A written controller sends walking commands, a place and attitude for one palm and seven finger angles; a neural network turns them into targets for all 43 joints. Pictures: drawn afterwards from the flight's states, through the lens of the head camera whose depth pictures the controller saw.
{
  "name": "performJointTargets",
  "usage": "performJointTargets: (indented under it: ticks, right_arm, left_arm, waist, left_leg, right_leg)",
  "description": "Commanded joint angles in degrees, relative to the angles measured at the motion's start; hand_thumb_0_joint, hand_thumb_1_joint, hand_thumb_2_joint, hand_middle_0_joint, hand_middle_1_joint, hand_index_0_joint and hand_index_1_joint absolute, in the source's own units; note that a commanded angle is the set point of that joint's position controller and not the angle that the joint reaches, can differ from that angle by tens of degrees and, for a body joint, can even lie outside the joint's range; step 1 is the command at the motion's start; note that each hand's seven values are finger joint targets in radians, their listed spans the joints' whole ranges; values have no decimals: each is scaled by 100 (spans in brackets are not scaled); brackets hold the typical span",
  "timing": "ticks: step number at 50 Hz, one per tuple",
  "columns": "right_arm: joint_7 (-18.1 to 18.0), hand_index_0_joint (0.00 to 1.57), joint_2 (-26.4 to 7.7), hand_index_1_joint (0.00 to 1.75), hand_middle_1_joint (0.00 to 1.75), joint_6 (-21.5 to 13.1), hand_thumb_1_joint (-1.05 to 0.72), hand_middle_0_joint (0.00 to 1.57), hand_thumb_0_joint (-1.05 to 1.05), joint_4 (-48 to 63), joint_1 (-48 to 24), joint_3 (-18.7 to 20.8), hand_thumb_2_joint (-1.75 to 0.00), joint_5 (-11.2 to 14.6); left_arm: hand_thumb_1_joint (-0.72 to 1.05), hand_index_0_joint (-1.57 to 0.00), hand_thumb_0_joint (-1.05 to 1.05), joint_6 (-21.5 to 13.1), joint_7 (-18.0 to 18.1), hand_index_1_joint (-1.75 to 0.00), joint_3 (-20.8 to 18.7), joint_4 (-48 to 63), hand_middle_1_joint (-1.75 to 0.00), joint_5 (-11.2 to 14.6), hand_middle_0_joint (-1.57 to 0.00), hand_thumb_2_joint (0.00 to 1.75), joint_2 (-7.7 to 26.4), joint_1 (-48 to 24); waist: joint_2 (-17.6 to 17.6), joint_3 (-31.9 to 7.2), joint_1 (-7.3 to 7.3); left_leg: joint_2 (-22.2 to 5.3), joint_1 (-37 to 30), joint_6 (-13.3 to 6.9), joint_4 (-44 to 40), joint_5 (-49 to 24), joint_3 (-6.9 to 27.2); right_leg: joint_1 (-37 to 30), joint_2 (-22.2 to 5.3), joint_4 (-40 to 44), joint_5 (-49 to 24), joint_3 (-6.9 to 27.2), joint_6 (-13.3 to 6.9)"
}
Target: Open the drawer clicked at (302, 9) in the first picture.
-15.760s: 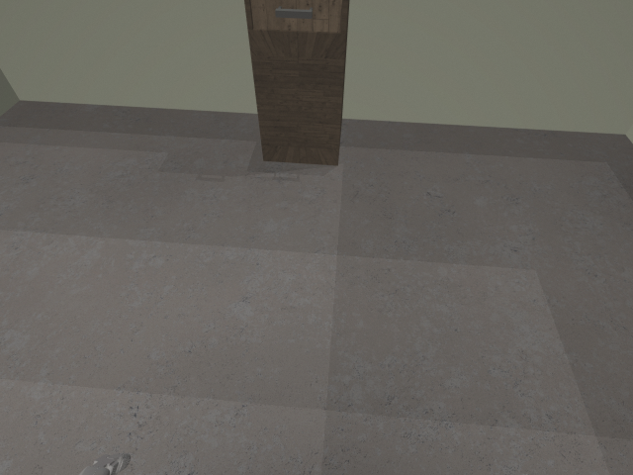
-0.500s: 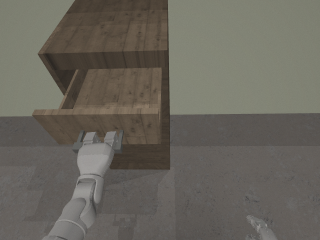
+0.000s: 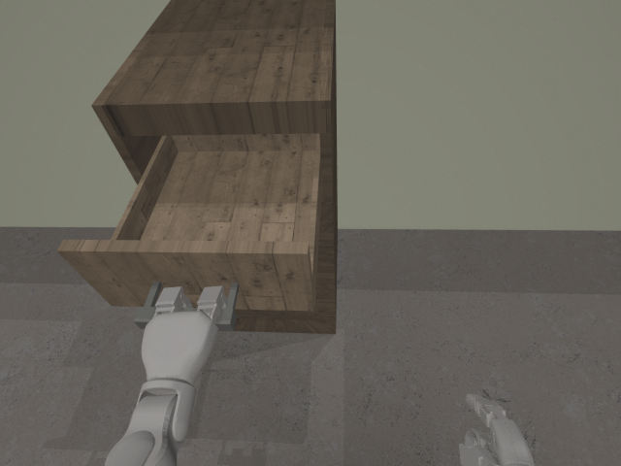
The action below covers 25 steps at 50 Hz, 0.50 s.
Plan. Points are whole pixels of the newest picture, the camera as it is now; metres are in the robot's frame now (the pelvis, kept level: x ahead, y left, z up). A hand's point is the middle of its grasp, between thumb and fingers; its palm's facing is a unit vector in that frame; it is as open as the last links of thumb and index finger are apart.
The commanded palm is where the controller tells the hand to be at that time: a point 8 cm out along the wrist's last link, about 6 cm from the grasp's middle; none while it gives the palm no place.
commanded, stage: pull the drawer open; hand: left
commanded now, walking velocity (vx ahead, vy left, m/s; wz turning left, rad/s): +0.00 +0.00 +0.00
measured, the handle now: (190, 304) +0.33 +0.21 +0.00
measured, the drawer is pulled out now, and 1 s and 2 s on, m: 0.25 0.30 0.30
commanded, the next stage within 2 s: open the thumb to release the handle in 0.76 s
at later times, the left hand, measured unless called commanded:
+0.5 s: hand (188, 391) +0.22 +0.18 -0.02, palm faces +0.00 -0.10 -1.00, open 6.0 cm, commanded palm +0.17 +0.19 +0.03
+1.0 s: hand (174, 386) +0.22 +0.20 -0.02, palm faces +0.05 -0.06 -1.00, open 6.0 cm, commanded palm +0.19 +0.20 +0.03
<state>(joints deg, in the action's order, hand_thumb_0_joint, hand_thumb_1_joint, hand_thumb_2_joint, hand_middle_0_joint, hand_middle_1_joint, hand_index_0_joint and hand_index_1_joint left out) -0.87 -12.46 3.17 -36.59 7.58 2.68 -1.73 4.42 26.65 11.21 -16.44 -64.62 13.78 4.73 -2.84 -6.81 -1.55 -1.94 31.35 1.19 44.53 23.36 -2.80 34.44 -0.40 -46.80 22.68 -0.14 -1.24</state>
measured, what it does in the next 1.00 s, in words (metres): stands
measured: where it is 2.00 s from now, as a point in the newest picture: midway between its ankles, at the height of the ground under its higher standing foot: outside the picture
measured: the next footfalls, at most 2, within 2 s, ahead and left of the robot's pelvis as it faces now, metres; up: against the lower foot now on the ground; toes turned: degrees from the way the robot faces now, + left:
none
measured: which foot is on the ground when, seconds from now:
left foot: down 0.00-1.00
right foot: down 0.00-1.00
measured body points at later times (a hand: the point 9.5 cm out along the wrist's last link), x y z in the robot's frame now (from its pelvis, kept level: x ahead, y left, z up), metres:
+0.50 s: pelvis +0.00 +0.00 -0.01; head +0.03 -0.04 +0.44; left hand +0.21 +0.18 +0.03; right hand +0.20 -0.23 -0.11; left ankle -0.02 +0.13 -0.71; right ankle +0.00 -0.11 -0.71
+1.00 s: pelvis +0.01 +0.00 -0.02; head +0.07 -0.04 +0.42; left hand +0.22 +0.20 +0.03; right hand +0.21 -0.24 -0.13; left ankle -0.02 +0.14 -0.70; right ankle +0.00 -0.11 -0.70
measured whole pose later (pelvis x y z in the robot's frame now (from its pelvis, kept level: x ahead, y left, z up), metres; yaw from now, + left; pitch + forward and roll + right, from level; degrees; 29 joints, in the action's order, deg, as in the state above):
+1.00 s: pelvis +0.01 +0.00 -0.02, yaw -1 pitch +14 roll +2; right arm 1.3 -13.6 3.1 -34.5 6.5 3.1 -3.7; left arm 3.7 31.6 7.6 1.2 -64.2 15.4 24.1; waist -2.9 -8.4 -2.9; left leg -1.8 37.3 1.7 53.0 29.1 -1.9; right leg 41.2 0.4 -55.6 27.8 1.3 -1.3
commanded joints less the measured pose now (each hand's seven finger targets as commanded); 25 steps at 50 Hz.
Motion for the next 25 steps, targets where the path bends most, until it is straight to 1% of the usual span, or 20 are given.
performJointTargets:
  ticks: [1,2,3,4,5,6,7,8,9,11,12,14,15,16,17,18,19,21,23,25]
  right_arm:
    - [-25,20,-564,30,30,-273,-90,20,0,838,-570,173,-90,-12]
    - [-30,20,-589,30,30,-269,-90,20,0,841,-606,168,-90,-12]
    - [-35,20,-576,30,30,-276,-90,20,0,866,-615,159,-90,-30]
    - [-34,20,-573,30,30,-272,-90,20,0,849,-608,162,-90,-20]
    - [-35,20,-567,30,30,-285,-90,20,0,859,-616,160,-90,-40]
    - [-29,20,-560,30,30,-291,-90,20,0,879,-632,166,-90,-31]
    - [-34,20,-576,30,30,-284,-90,20,0,879,-657,167,-90,-36]
    - [-25,20,-558,30,30,-294,-90,20,0,901,-676,153,-90,-42]
    - [-10,20,-553,30,30,-289,-90,20,0,916,-675,153,-90,-39]
    - [1,20,-536,30,30,-286,-90,20,0,940,-710,143,-90,-38]
    - [5,20,-550,30,30,-279,-90,20,0,956,-741,138,-90,-44]
    - [33,20,-531,30,30,-282,-90,20,0,992,-756,134,-90,-53]
    - [42,20,-522,30,30,-285,-90,20,0,997,-765,127,-90,-59]
    - [49,20,-527,30,30,-292,-90,20,0,1009,-770,127,-90,-63]
    - [51,20,-535,30,30,-285,-90,20,0,1032,-778,128,-90,-66]
    - [69,20,-508,30,30,-288,-90,20,0,1066,-799,110,-90,-67]
    - [79,20,-518,30,30,-287,-90,20,0,1075,-805,104,-90,-77]
    - [75,20,-509,30,30,-289,-90,20,0,1075,-830,101,-90,-93]
    - [89,20,-502,30,30,-292,-90,20,0,1094,-801,104,-90,-97]
    - [108,20,-487,30,30,-298,-90,20,0,1125,-802,91,-90,-99]
  left_arm:
    - [90,-40,0,7,399,-135,-589,1380,-135,117,-40,90,677,-183]
    - [90,-40,0,3,399,-135,-638,1453,-135,114,-40,90,732,-204]
    - [90,-40,0,4,418,-135,-599,1502,-135,92,-40,90,710,-174]
    - [90,-40,0,4,429,-135,-573,1528,-135,91,-40,90,692,-247]
    - [90,-40,0,-2,439,-135,-528,1542,-135,87,-40,90,637,-159]
    - [90,-40,0,0,450,-135,-578,1629,-135,92,-40,90,692,-57]
    - [90,-40,0,5,457,-135,-695,1664,-135,100,-40,90,788,63]
    - [90,-40,0,10,456,-135,-623,1644,-135,87,-40,90,703,290]
    - [90,-40,0,0,458,-135,-607,1832,-135,115,-40,90,699,307]
    - [90,-40,0,10,449,-135,-556,1867,-135,120,-40,90,647,530]
    - [90,-40,0,2,454,-135,-599,1967,-135,116,-40,90,694,569]
    - [90,-40,0,-4,470,-135,-534,2065,-135,110,-40,90,634,764]
    - [90,-40,0,-11,463,-135,-478,2081,-135,113,-40,90,587,846]
    - [90,-40,0,-25,460,-135,-522,2132,-135,117,-40,90,630,929]
    - [90,-40,0,-47,476,-135,-642,2243,-135,123,-40,90,720,1077]
    - [90,-40,0,-45,476,-135,-547,2243,-135,113,-40,90,632,1322]
    - [90,-40,0,-55,472,-135,-476,2360,-135,121,-40,90,591,1227]
    - [90,-40,0,-84,494,-135,-526,2403,-135,75,-40,90,655,1182]
    - [90,-40,0,-107,522,-135,-629,2464,-135,65,-40,90,716,1433]
    - [90,-40,0,-112,524,-135,-601,2520,-135,85,-40,90,667,1663]
  waist:
    - [487,-1356,-180]
    - [475,-1364,-184]
    - [473,-1377,-197]
    - [463,-1327,-157]
    - [520,-1351,-177]
    - [449,-1373,-205]
    - [558,-1368,-220]
    - [514,-1298,-246]
    - [475,-1389,-235]
    - [512,-1304,-243]
    - [469,-1301,-242]
    - [443,-1248,-253]
    - [530,-1198,-235]
    - [594,-1168,-238]
    - [528,-1278,-274]
    - [523,-1202,-303]
    - [510,-1190,-251]
    - [535,-1122,-236]
    - [502,-1219,-278]
    - [460,-1224,-317]
  left_leg:
    - [429,-540,-213,-324,-1701,-7]
    - [429,-543,-201,-336,-1699,6]
    - [429,-531,-210,-319,-1656,-9]
    - [427,-520,-212,-311,-1626,9]
    - [431,-498,-216,-297,-1605,3]
    - [431,-519,-216,-301,-1594,4]
    - [433,-514,-210,-291,-1657,10]
    - [442,-480,-208,-287,-1619,-3]
    - [435,-501,-207,-285,-1623,6]
    - [441,-464,-207,-264,-1599,7]
    - [435,-486,-196,-260,-1639,21]
    - [430,-484,-203,-240,-1587,20]
    - [428,-465,-208,-223,-1544,25]
    - [432,-454,-219,-204,-1562,27]
    - [434,-440,-200,-196,-1624,35]
    - [437,-423,-199,-193,-1593,32]
    - [434,-431,-207,-157,-1555,34]
    - [437,-392,-213,-112,-1456,46]
    - [434,-415,-208,-78,-1505,55]
    - [444,-380,-201,-60,-1517,52]
  right_leg:
    - [-1076,210,612,-2283,-21,-119]
    - [-1082,219,620,-2247,5,-131]
    - [-1054,209,604,-2204,4,-119]
    - [-992,209,593,-2146,-3,-122]
    - [-1004,207,585,-2133,-12,-116]
    - [-1014,202,585,-2117,1,-124]
    - [-1071,209,589,-2209,20,-134]
    - [-1043,201,579,-2221,37,-121]
    - [-1070,191,562,-2235,39,-121]
    - [-1035,198,550,-2210,33,-120]
    - [-1023,211,542,-2198,44,-140]
    - [-954,208,518,-2123,27,-136]
    - [-919,209,525,-2090,29,-127]
    - [-929,205,523,-2184,48,-122]
    - [-1003,215,484,-2230,83,-141]
    - [-971,212,465,-2209,64,-136]
    - [-898,202,468,-2181,66,-128]
    - [-789,214,459,-2044,90,-125]
    - [-801,217,413,-2082,124,-139]
    - [-824,213,372,-2152,114,-141]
